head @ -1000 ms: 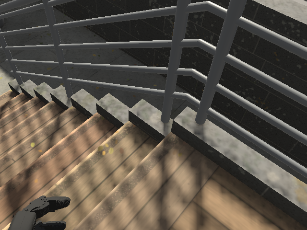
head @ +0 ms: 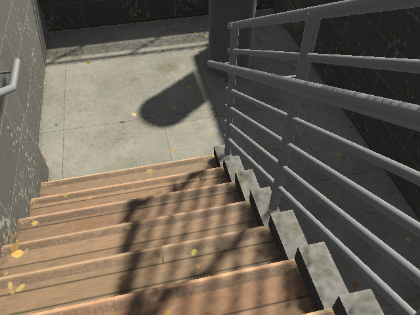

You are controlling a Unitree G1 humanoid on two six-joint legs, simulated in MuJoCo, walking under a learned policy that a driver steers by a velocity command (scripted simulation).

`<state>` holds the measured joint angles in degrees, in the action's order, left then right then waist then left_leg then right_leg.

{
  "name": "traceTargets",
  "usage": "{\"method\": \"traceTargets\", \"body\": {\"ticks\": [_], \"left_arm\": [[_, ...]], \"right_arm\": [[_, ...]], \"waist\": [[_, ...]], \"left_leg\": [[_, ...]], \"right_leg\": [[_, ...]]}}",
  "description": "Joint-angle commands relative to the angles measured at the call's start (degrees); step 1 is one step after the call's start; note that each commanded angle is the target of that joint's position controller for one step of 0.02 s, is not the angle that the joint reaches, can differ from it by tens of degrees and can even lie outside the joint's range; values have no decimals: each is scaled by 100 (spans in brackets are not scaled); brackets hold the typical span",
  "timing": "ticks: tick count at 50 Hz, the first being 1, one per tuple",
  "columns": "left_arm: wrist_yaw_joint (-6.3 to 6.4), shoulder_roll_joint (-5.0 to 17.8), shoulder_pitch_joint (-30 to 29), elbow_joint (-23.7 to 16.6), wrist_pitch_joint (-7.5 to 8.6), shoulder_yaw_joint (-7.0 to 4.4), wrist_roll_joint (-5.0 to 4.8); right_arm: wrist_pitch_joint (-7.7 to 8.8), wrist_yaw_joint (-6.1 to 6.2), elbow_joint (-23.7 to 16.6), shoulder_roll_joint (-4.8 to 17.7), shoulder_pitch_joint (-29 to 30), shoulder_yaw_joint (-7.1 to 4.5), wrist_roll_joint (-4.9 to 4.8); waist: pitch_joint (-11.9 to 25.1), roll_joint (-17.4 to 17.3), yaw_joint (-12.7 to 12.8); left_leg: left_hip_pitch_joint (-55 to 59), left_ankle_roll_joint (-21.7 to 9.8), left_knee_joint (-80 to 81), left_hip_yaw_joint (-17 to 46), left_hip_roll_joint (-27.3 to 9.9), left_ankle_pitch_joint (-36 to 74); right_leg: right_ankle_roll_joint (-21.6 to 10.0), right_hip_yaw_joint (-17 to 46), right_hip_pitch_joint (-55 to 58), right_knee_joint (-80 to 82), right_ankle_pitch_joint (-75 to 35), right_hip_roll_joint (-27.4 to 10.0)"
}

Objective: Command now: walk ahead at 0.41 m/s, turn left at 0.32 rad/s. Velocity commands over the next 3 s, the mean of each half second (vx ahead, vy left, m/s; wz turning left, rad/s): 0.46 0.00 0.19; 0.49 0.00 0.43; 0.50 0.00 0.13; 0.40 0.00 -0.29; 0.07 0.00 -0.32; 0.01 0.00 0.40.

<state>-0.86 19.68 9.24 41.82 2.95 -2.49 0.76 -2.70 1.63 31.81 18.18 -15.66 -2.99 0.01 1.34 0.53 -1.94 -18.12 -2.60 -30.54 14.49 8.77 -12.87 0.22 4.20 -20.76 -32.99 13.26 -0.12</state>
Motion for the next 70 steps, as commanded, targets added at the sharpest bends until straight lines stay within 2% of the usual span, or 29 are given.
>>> {"method": "traceTargets", "body": {"ticks": [1, 2, 3, 9, 20, 23, 28, 30, 31, 32, 33, 34, 36, 37, 39, 42, 43, 45, 47, 51, 55, 56, 57, 58, 60, 61, 63, 67, 70], "left_arm": [[-77, 685, 1177, -17, 109, -223, 124], [-87, 1288, 1513, 112, 36, -364, 177], [-81, 1401, 1393, 85, 25, -447, 106], [160, 477, 995, -41, -54, -142, -134], [411, 414, 2977, 557, 71, -167, -166], [632, 401, 2336, 371, -78, -146, -56], [580, 374, 1998, 399, -138, -241, -245], [504, 482, 1847, 567, -190, -328, -209], [354, 520, 1583, 551, -98, -288, -207], [328, 472, 1537, 806, 33, -323, -226], [206, -421, 2306, 739, 162, -153, -87], [103, -233, 2790, 560, 341, -66, -185], [264, 162, 2103, 177, 319, -156, -165], [351, 172, 1695, -118, 316, -161, -422], [450, 455, 1016, -166, 190, -254, -337], [412, -187, 482, -431, 176, -104, 225], [261, -235, 1188, -97, 227, -112, 129], [46, 342, 184, -325, 370, -251, -18], [-88, -227, -538, -585, 401, -90, 302], [-28, -391, -530, -963, 134, -60, -62], [-9, -19, 1708, -62, 19, -358, -69], [-26, -72, 2785, 352, -40, -388, -31], [-127, -247, 3476, 695, -23, -148, 63], [-148, -2, 3370, 701, -112, -173, -64], [-166, 221, 2546, 671, -100, -291, -241], [-160, -56, 1888, 586, -90, -189, -151], [-114, -538, 916, 417, 137, 58, -39], [266, -345, 1865, 1045, 165, 11, -49], [367, -284, 2461, 1202, 213, -59, -244]], "right_arm": [[49, 1, -408, 260, 299, -37, -41], [151, -7, -535, 148, 127, -29, -160], [281, -5, -621, 571, 441, -124, -234], [319, -88, -216, 470, 138, -185, -64], [662, -473, -170, 298, 1597, -283, -180], [611, -706, -20, -65, 1521, -148, 10], [482, -639, 124, -207, 1332, -46, -174], [383, -477, 819, 228, 0, -228, -40], [366, -408, 1317, 479, -1598, -377, 1], [352, -318, 1544, 569, -2224, -424, 25], [416, -347, 1734, 865, -2246, -282, 152], [363, -369, 1687, 957, -2200, -321, 72], [308, -415, 1756, 676, -1587, -262, -275], [403, -428, 1642, 969, -912, -359, -187], [705, -470, 1422, 22, 8, -32, -64], [665, -2, 1605, 177, -154, -76, -21], [569, 50, 1729, 214, -449, -102, 178], [663, 234, 1766, -172, -936, -27, -161], [612, 325, 1798, -128, -1187, 6, -221], [437, 316, 1806, -140, -1329, -27, -221], [387, 298, 1903, -186, -1044, 15, -231], [472, 110, 2080, -229, -1149, -23, -278], [591, -60, 2130, -887, -1884, 88, -200], [690, -109, 1950, -640, -2391, 141, -360], [620, 48, 1490, 44, -1261, 11, -519], [433, 187, 1308, 140, -472, -38, -503], [336, 230, 1309, 163, -311, -119, -355], [478, 28, 957, -705, 285, 35, 135], [553, -157, 930, -242, 545, -76, -33]], "waist": [[169, -120, 603], [-32, 1046, 464], [-730, 1095, 522], [-407, 942, 269], [-646, 995, 881], [-771, 337, 818], [-741, 559, 761], [-140, 403, 161], [587, 471, -665], [435, -554, -1268], [507, -2125, -552], [1195, -2442, -274], [941, -915, 48], [854, -492, 369], [-211, 57, 637], [-194, -638, 598], [277, -850, 725], [-269, -387, 356], [-255, 30, -38], [-493, -670, -112], [-274, -441, 720], [80, 223, 1207], [650, 1783, 932], [1025, 2782, 644], [746, 1324, 434], [-160, 128, 272], [-990, -423, -308], [-368, 792, -42], [-132, 57, 100]], "left_leg": [[-1224, -335, -681, 703, -548, -2396], [-2280, -112, -1930, -190, 136, -2268], [-3232, -74, -2651, -239, -179, -1992], [-2524, 223, -3153, -532, -494, 264], [-4394, 183, -2146, -437, -1277, 1697], [-2436, 218, -682, -961, -1092, 3784], [-1029, 147, 111, -848, -1224, 3455], [471, 54, -436, -1417, -1050, 3732], [2163, -96, -124, -1697, -852, 4179], [2718, -496, 1257, -1097, -1330, 4202], [4336, -731, -969, -503, -1805, 6596], [4637, -1257, -1362, 326, -2097, 6779], [3235, -1650, -291, 924, -2309, 5054], [2183, -2055, 367, 2602, -2852, 1277], [331, -1689, 365, 2627, -2689, 1026], [-916, -1464, 486, 1313, -1603, 2247], [-751, -1486, 164, 1166, -1549, 2472], [-243, -1259, -608, 838, -1246, 825], [-1707, -866, -635, 10, -608, -456], [-747, -892, -1715, 527, -639, -334], [197, -599, -4519, 405, -633, 1021], [-1002, -358, -6792, 42, -89, -524], [-3427, -152, -9150, 146, 640, -4202], [-4372, 25, -9999, 248, 317, -4117], [-4853, -21, -8549, -394, -457, -2232], [-4701, -77, -8200, -628, -725, -1595], [-3867, -226, -6446, -101, -1195, -20], [-2546, 288, -3453, -852, -1352, 1809], [-3456, 14, -2536, -457, -1388, 3129]], "right_leg": [[-461, 793, 1683, 1023, 1030, -877], [-1078, 2654, 1991, 1917, 2508, -1752], [-1499, 3785, 1572, 2412, 3697, -2251], [-1010, 1599, 1198, 2158, 1269, -1195], [-1094, 1711, 2811, 375, -442, -1733], [-772, 524, 686, -201, 443, -1140], [-530, 140, 414, -978, 180, -1173], [-396, -260, 195, -2680, -1116, -1294], [-204, -651, -139, -4284, -1987, -1069], [190, -834, -570, -7078, 340, -308], [301, -275, -3020, -9129, 3950, 7], [343, 332, -3490, -9161, 3760, -61], [496, -260, -3987, -8874, 2923, -287], [174, 211, -4097, -7546, 1668, -587], [-92, 725, -3803, -5853, 404, -903], [350, 369, -2160, -3225, -1082, -687], [308, 196, -1733, -3628, -2010, -522], [32, 429, -2730, -1825, -3641, -527], [-36, -247, -509, -210, -5530, 7], [33, 166, -471, 538, -4015, -51], [-287, -2, 931, 1832, -3618, -619], [-665, 365, 2551, 1484, -3594, -936], [-1038, 671, 4608, -1082, -5601, -1366], [-1250, 1604, 4893, -1067, -5334, -1674], [-1975, 3331, 3475, 1016, 324, -2183], [-1896, 3734, 2051, 1671, 1735, -2238], [-1280, 3014, -178, 1275, 1254, -1536], [-1169, 1576, -397, 953, -2700, -776], [-1090, 1530, 971, 0, -1771, -783]]}}
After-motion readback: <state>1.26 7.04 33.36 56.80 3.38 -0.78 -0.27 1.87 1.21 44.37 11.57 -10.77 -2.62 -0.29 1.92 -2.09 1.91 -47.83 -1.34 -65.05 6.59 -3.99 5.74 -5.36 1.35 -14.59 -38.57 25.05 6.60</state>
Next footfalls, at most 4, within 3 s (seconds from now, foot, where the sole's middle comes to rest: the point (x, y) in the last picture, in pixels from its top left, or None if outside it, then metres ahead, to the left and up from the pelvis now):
0.02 right None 0.08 -0.14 -0.77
0.64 left None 0.36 0.21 -0.95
1.12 right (188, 306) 0.70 0.09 -1.12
1.66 left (125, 275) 0.93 0.40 -1.30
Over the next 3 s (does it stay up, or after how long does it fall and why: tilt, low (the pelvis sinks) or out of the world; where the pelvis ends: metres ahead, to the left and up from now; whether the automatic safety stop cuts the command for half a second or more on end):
stays up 1.07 0.32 -0.72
